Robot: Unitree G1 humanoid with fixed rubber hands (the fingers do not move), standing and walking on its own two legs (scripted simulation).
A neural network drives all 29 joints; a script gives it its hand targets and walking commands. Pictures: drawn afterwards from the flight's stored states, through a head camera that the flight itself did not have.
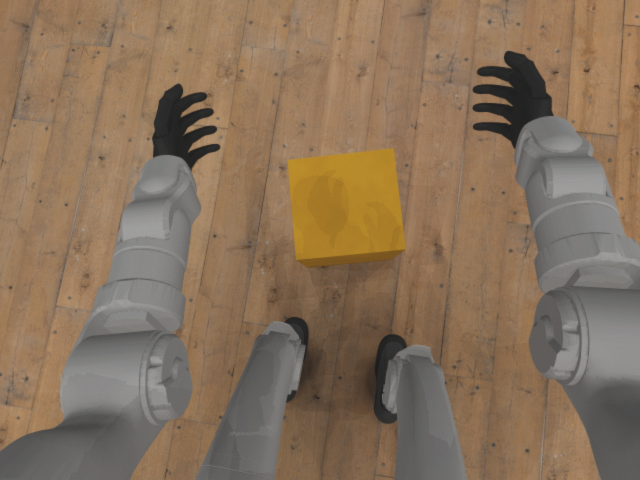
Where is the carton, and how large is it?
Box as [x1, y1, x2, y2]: [287, 148, 405, 267]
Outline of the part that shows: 393,148 287,160 296,259 307,267 382,260 390,259 405,249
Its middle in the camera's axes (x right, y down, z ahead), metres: +0.06 -0.06 +0.88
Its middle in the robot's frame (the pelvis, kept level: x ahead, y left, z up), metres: +0.49 +0.05 -0.52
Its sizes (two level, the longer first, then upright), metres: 0.210 0.200 0.250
